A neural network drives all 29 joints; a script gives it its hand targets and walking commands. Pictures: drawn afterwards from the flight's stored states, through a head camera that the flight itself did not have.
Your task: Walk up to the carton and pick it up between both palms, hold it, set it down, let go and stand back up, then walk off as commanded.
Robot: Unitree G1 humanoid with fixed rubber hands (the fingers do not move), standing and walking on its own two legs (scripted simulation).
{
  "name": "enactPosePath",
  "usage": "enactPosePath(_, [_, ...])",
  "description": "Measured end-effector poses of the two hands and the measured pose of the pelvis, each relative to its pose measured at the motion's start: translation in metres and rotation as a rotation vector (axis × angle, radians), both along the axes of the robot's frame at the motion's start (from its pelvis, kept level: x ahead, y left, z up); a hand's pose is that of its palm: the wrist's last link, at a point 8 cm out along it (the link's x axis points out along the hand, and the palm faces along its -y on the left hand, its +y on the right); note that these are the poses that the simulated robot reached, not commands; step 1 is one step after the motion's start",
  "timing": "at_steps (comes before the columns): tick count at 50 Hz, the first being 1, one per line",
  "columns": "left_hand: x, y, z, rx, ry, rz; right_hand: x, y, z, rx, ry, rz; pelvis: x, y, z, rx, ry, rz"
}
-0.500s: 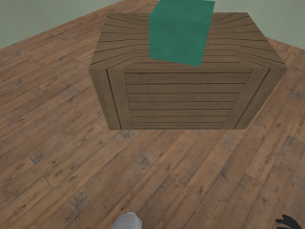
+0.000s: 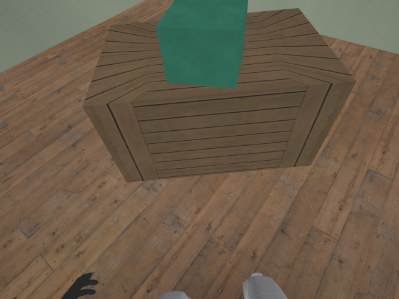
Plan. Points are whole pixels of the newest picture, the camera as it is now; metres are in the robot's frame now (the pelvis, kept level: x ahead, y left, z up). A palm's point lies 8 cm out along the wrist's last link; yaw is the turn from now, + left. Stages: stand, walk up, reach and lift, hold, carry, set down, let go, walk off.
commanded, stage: stand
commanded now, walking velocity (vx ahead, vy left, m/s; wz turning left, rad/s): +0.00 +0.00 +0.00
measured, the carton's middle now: (206, 42) +1.03 +0.02 -0.02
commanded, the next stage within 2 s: none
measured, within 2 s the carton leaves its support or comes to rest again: neither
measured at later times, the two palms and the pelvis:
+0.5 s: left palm out of the picture +0.13 +0.29 -0.06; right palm out of the picture +0.13 -0.33 -0.07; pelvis +0.03 -0.02 +0.04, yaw +1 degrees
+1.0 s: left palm out of the picture +0.12 +0.28 -0.05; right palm out of the picture +0.12 -0.32 -0.06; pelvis +0.03 -0.03 +0.05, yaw +1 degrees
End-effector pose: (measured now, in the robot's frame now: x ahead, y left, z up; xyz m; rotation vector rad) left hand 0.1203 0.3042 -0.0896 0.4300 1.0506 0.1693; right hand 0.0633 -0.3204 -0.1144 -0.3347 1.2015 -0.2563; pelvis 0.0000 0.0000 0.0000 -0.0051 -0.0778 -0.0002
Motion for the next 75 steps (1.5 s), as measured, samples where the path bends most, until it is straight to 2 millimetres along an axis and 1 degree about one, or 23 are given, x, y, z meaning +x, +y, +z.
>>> enactPosePath(3, [0.009, -0.004, 0.005, -0.018, -0.043, 0.041, 0.009, 0.001, 0.01, 0.003, -0.016, 0.017, 0.012, -0.006, 0.005, 0.019, 0.011, -0.01])
enactPosePath(5, [0.015, -0.008, 0.006, -0.028, -0.057, 0.051, 0.019, -0.006, 0.018, -0.007, -0.03, 0.021, 0.02, -0.011, 0.009, 0.012, 0.017, -0.003])
enactPosePath(8, [0.018, -0.016, 0.008, -0.039, -0.06, 0.05, 0.04, -0.017, 0.028, -0.017, -0.055, 0.032, 0.028, -0.02, 0.014, 0.001, 0.017, 0.012])
enactPosePath(12, [0.016, -0.021, 0.009, -0.041, -0.037, 0.041, 0.066, -0.024, 0.039, -0.028, -0.094, 0.05, 0.031, -0.025, 0.019, 0.005, 0.027, 0.022])
enactPosePath(14, [0.013, -0.021, 0.01, -0.04, -0.01, 0.045, 0.073, -0.023, 0.044, -0.026, -0.1, 0.053, 0.032, -0.025, 0.024, 0.012, 0.029, 0.019])
enactPosePath(16, [0.011, -0.021, 0.011, -0.043, 0.006, 0.053, 0.075, -0.021, 0.046, -0.022, -0.096, 0.06, 0.031, -0.024, 0.027, 0.013, 0.034, 0.018])
enactPosePath(20, [0.011, -0.021, 0.017, -0.044, 0.02, 0.056, 0.073, -0.018, 0.045, -0.008, -0.064, 0.058, 0.03, -0.023, 0.033, 0.007, 0.032, 0.016])
enactPosePath(26, [0.013, -0.017, 0.027, -0.035, 0.028, 0.068, 0.065, -0.005, 0.043, 0.034, -0.03, 0.051, 0.029, -0.023, 0.041, 0.009, 0.024, 0.015])
enactPosePath(32, [0.014, -0.021, 0.033, -0.054, 0.035, 0.075, 0.055, 0.003, 0.042, 0.058, -0.01, 0.04, 0.029, -0.021, 0.047, 0.006, 0.022, 0.015])
enactPosePath(36, [0.012, -0.025, 0.034, -0.063, 0.044, 0.074, 0.052, 0.002, 0.044, 0.057, 0.0, 0.031, 0.028, -0.02, 0.05, 0.009, 0.017, 0.017])
enactPosePath(46, [0.004, -0.023, 0.036, -0.056, 0.051, 0.095, 0.054, 0.002, 0.05, 0.055, -0.011, 0.041, 0.028, -0.024, 0.054, 0.01, 0.007, 0.016])
enactPosePath(53, [-0.003, -0.028, 0.035, -0.064, 0.064, 0.107, 0.053, 0.0, 0.049, 0.062, -0.002, 0.048, 0.028, -0.026, 0.054, 0.01, 0.014, 0.021])
enactPosePath(57, [-0.007, -0.031, 0.034, -0.068, 0.078, 0.113, 0.05, -0.005, 0.048, 0.057, 0.014, 0.042, 0.028, -0.027, 0.055, 0.009, 0.017, 0.025])
enactPosePath(62, [-0.006, -0.032, 0.035, -0.065, 0.085, 0.117, 0.05, -0.008, 0.047, 0.057, 0.01, 0.047, 0.028, -0.03, 0.055, 0.013, 0.021, 0.019])
enactPosePath(70, [-0.002, -0.036, 0.037, -0.052, 0.086, 0.112, 0.043, -0.015, 0.045, 0.057, 0.041, 0.029, 0.031, -0.035, 0.055, 0.007, 0.024, 0.024])
enactPosePath(75, [-0.001, -0.039, 0.036, -0.056, 0.092, 0.115, 0.04, -0.014, 0.044, 0.063, 0.058, 0.039, 0.033, -0.037, 0.055, 0.002, 0.03, 0.024])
